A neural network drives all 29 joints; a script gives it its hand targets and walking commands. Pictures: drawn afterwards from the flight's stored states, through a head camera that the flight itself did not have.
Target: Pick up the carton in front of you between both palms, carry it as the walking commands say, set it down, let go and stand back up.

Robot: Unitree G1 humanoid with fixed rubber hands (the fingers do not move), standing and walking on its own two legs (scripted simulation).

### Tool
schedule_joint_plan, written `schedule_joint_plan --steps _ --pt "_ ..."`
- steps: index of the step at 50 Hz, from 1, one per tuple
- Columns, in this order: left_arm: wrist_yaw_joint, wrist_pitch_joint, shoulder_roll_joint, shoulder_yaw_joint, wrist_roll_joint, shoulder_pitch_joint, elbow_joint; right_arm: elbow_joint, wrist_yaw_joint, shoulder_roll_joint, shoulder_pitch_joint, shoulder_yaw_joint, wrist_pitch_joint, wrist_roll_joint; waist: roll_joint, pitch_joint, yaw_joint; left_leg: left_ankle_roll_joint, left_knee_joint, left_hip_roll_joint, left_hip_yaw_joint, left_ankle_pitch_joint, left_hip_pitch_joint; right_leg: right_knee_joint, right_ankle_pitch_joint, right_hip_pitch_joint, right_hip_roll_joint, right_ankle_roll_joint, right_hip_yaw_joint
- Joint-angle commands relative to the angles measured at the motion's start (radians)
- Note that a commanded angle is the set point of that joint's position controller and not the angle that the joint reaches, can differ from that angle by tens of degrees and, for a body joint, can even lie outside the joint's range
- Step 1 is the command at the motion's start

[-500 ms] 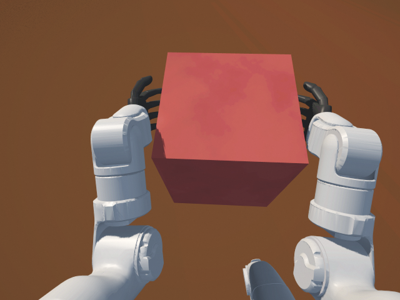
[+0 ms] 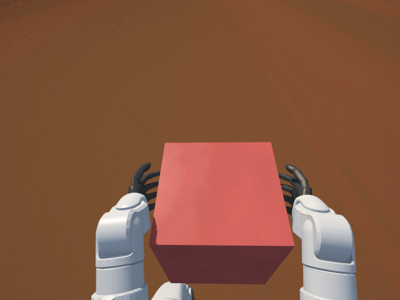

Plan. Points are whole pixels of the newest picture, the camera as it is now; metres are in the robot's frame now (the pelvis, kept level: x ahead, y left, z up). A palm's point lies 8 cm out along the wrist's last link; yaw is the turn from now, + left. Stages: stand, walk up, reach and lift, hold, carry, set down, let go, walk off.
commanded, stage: carry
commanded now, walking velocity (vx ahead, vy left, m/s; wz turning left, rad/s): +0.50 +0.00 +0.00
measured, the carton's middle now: (217, 217) +0.28 +0.02 -0.01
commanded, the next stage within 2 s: none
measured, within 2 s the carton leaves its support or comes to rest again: neither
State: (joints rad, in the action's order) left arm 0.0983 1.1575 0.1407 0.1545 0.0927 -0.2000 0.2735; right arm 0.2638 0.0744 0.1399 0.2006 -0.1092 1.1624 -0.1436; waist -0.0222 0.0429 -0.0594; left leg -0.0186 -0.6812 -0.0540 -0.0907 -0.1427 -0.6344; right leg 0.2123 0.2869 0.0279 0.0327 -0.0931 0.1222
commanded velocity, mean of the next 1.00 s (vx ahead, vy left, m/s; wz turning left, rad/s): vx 0.14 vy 0.00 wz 0.00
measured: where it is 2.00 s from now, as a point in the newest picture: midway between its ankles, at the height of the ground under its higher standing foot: (230, 249)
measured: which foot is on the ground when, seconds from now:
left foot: up 0.00-0.10, down 0.12-0.52, up 0.54-0.68, down 0.70-1.00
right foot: down 0.00-0.14, up 0.16-0.50, down 0.52-1.00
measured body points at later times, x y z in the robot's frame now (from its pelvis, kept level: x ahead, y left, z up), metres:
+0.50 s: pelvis +0.35 -0.02 -0.01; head +0.32 -0.02 +0.44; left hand +0.63 +0.12 +0.08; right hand +0.62 -0.18 +0.08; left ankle +0.24 +0.10 -0.75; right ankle +0.49 -0.13 -0.73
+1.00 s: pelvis +0.50 -0.05 -0.01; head +0.46 -0.05 +0.44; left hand +0.77 +0.11 +0.08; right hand +0.77 -0.20 +0.07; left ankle +0.40 +0.07 -0.74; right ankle +0.50 -0.13 -0.74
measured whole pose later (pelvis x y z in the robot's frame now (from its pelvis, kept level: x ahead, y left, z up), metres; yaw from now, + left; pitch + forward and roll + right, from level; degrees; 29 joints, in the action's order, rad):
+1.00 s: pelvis +0.50 -0.05 -0.01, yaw +0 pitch +4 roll +0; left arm 0.08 1.20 0.13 0.11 0.13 -0.16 0.28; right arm 0.29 0.08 0.13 0.16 -0.11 1.22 -0.13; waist 0.01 0.17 0.00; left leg -0.03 -0.53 -0.07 -0.13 -0.39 -0.16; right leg 0.55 0.27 0.33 -0.04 -0.05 0.22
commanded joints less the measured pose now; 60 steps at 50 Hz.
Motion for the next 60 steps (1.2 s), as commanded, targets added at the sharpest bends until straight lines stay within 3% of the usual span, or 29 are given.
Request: schedule_joint_plan --steps 1,4,5,6,7,8,9,10,11,12,13,15,17,21,25,26,27,28,29,31,32,34,36,37,39,43,47,51,60 --pt "-0.304 0.022 0.970 -0.774 -0.456 -0.459 0.151 0.146 -0.175 0.985 0.423 0.713 -0.026 0.366 -0.142 0.328 0.035 0.020 0.163 0.087 -0.126 0.151 0.091 0.104 -1.079 -0.248 -0.181 0.017 -0.035" --pt "-0.290 0.039 0.885 -0.742 -0.415 -0.367 0.163 0.195 -0.186 0.907 0.422 0.735 0.006 0.403 -0.180 0.356 0.041 0.041 0.283 0.141 -0.196 0.233 0.350 0.289 -1.146 -0.191 -0.175 0.030 0.040" --pt "-0.288 0.046 0.860 -0.734 -0.404 -0.359 0.166 0.195 -0.193 0.891 0.414 0.739 0.018 0.410 -0.156 0.376 0.063 0.049 0.354 0.132 -0.200 0.265 0.507 0.412 -1.054 -0.124 -0.168 0.047 0.079" --pt "-0.287 0.054 0.837 -0.730 -0.391 -0.368 0.165 0.189 -0.201 0.875 0.406 0.734 0.030 0.413 -0.109 0.400 0.086 0.064 0.336 0.044 -0.112 0.231 0.690 0.564 -0.792 0.015 -0.155 0.062 0.076" --pt "-0.289 0.066 0.815 -0.726 -0.386 -0.385 0.163 0.173 -0.207 0.854 0.392 0.722 0.044 0.406 0.059 0.452 0.099 0.128 0.214 -0.197 0.196 0.432 0.880 0.770 -0.337 0.230 -0.111 0.076 0.040" --pt "-0.285 0.083 0.810 -0.727 -0.386 -0.366 0.139 0.117 -0.214 0.827 0.368 0.702 0.048 0.400 0.261 0.479 0.101 0.344 0.314 -0.374 0.583 0.377 1.058 1.071 0.193 0.570 0.036 0.117 -0.034" --pt "-0.281 0.085 0.810 -0.720 -0.366 -0.352 0.108 0.095 -0.222 0.843 0.353 0.703 0.054 0.414 0.186 0.444 0.094 0.366 0.354 -0.378 0.556 0.274 1.004 1.190 0.222 0.672 -0.026 0.086 -0.130" --pt "-0.281 0.082 0.823 -0.715 -0.365 -0.365 0.096 0.086 -0.228 0.867 0.368 0.709 0.055 0.423 0.140 0.409 0.096 0.324 0.368 -0.333 0.475 0.254 0.929 1.159 0.185 0.691 -0.073 0.069 -0.164" --pt "-0.281 0.076 0.850 -0.719 -0.363 -0.385 0.090 0.093 -0.233 0.891 0.399 0.720 0.054 0.432 0.048 0.354 0.092 0.274 0.398 -0.311 0.396 0.222 0.817 1.068 0.135 0.670 -0.105 0.062 -0.150" --pt "-0.279 0.070 0.872 -0.716 -0.357 -0.390 0.083 0.108 -0.239 0.907 0.439 0.730 0.053 0.450 0.011 0.313 0.082 0.234 0.439 -0.298 0.339 0.131 0.715 0.972 0.093 0.634 -0.135 0.062 -0.155" --pt "-0.277 0.065 0.888 -0.716 -0.355 -0.391 0.079 0.120 -0.243 0.916 0.470 0.739 0.051 0.462 0.026 0.298 0.075 0.203 0.481 -0.275 0.276 0.026 0.636 0.872 0.064 0.576 -0.147 0.066 -0.139" --pt "-0.270 0.059 0.908 -0.722 -0.351 -0.396 0.076 0.128 -0.248 0.911 0.482 0.742 0.051 0.473 0.096 0.263 0.071 0.191 0.538 -0.245 0.174 -0.061 0.538 0.710 0.054 0.513 -0.138 0.084 -0.081" --pt "-0.262 0.061 0.905 -0.727 -0.345 -0.389 0.070 0.115 -0.252 0.895 0.465 0.735 0.054 0.472 0.136 0.220 0.072 0.184 0.531 -0.217 0.078 0.078 0.512 0.533 0.010 0.482 -0.124 0.106 -0.015" --pt "-0.260 0.066 0.892 -0.738 -0.347 -0.368 0.052 0.082 -0.253 0.867 0.394 0.708 0.060 0.441 0.184 0.218 0.080 0.111 0.414 -0.171 -0.042 0.443 0.564 0.377 -0.216 0.427 -0.073 0.115 0.072" --pt "-0.274 0.070 0.885 -0.751 -0.371 -0.374 0.056 0.057 -0.251 0.864 0.374 0.689 0.060 0.411 0.139 0.216 0.061 0.020 0.199 -0.097 -0.143 0.393 0.498 0.169 -0.441 0.175 -0.045 0.112 0.127" --pt "-0.278 0.072 0.877 -0.750 -0.372 -0.376 0.056 0.047 -0.250 0.857 0.369 0.682 0.060 0.402 0.122 0.242 0.056 -0.014 0.128 -0.086 -0.139 0.300 0.441 0.160 -0.548 0.046 -0.102 0.109 0.083" --pt "-0.280 0.074 0.868 -0.743 -0.369 -0.374 0.047 0.050 -0.249 0.849 0.378 0.680 0.062 0.398 -0.024 0.299 0.052 -0.048 -0.027 -0.048 -0.121 -0.027 0.350 0.220 -0.950 -0.088 -0.272 0.067 -0.103" --pt "-0.283 0.066 0.880 -0.732 -0.363 -0.362 0.001 0.056 -0.246 0.869 0.392 0.699 0.072 0.408 -0.190 0.419 0.038 -0.067 -0.178 0.009 -0.062 -0.346 0.214 0.241 -1.106 -0.285 -0.424 -0.090 -0.287" --pt "-0.284 0.053 0.905 -0.728 -0.375 -0.333 -0.007 0.062 -0.250 0.876 0.387 0.703 0.069 0.415 -0.198 0.440 0.048 -0.051 -0.225 0.011 0.002 -0.458 0.201 0.178 -0.998 -0.241 -0.444 -0.128 -0.354" --pt "-0.288 0.031 0.979 -0.744 -0.392 -0.375 0.032 0.088 -0.256 0.931 0.437 0.727 0.045 0.430 -0.126 0.423 0.057 -0.012 -0.071 -0.024 0.061 -0.498 0.229 0.128 -0.776 -0.156 -0.398 -0.087 -0.269" --pt "-0.290 0.022 1.003 -0.752 -0.397 -0.387 0.047 0.103 -0.254 0.946 0.450 0.736 0.032 0.437 -0.117 0.411 0.058 -0.004 0.066 -0.028 0.049 -0.478 0.292 0.117 -0.692 -0.095 -0.366 -0.055 -0.205" --pt "-0.290 0.009 1.010 -0.759 -0.400 -0.383 0.066 0.122 -0.248 0.977 0.446 0.752 0.013 0.445 -0.122 0.443 0.055 -0.003 0.219 -0.002 -0.008 -0.281 0.419 0.116 -0.543 -0.051 -0.315 -0.013 -0.125" --pt "-0.290 -0.001 0.998 -0.767 -0.399 -0.359 0.084 0.139 -0.245 0.973 0.403 0.752 0.002 0.439 -0.072 0.466 0.059 -0.009 0.317 -0.044 -0.006 -0.049 0.534 0.148 -0.417 0.007 -0.280 0.020 -0.072" --pt "-0.292 -0.001 0.987 -0.774 -0.402 -0.374 0.104 0.141 -0.243 0.972 0.401 0.749 -0.001 0.434 -0.023 0.440 0.061 -0.006 0.326 -0.096 0.035 0.001 0.508 0.183 -0.404 0.005 -0.254 0.037 -0.027" --pt "-0.289 0.006 0.966 -0.781 -0.404 -0.373 0.109 0.146 -0.244 0.937 0.400 0.741 0.008 0.425 0.033 0.392 0.056 0.002 0.224 -0.132 0.034 0.211 0.527 0.241 -0.518 0.062 -0.224 0.052 -0.026" --pt "-0.275 0.038 0.887 -0.762 -0.381 -0.342 0.094 0.119 -0.243 0.868 0.354 0.714 0.037 0.422 0.041 0.369 0.059 -0.010 0.173 -0.116 0.023 0.372 0.492 0.334 -0.726 0.064 -0.220 0.045 -0.020" --pt "-0.270 0.063 0.860 -0.743 -0.363 -0.336 0.045 0.068 -0.246 0.843 0.356 0.695 0.061 0.412 0.032 0.348 0.060 -0.017 0.152 -0.103 0.010 0.389 0.469 0.361 -0.791 0.077 -0.214 0.043 -0.014" --pt "-0.274 0.063 0.892 -0.746 -0.370 -0.385 0.034 0.060 -0.253 0.875 0.411 0.700 0.061 0.423 0.023 0.323 0.061 -0.018 0.169 -0.102 0.005 0.362 0.472 0.356 -0.763 0.094 -0.210 0.046 -0.020" --pt "-0.274 0.059 0.912 -0.760 -0.390 -0.419 0.075 0.096 -0.247 0.894 0.433 0.708 0.054 0.430 0.046 0.342 0.062 0.007 0.160 -0.120 0.011 0.328 0.498 0.362 -0.538 0.131 -0.200 0.039 -0.031"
